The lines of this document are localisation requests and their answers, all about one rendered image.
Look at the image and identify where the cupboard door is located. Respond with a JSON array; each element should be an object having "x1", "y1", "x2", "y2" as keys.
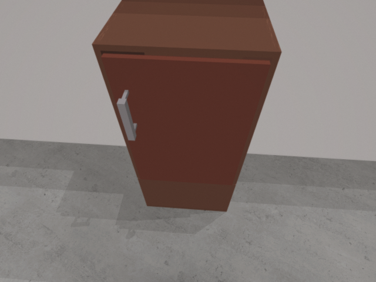
[{"x1": 101, "y1": 53, "x2": 271, "y2": 185}]

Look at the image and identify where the handle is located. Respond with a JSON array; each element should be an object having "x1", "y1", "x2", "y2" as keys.
[{"x1": 117, "y1": 90, "x2": 137, "y2": 140}]

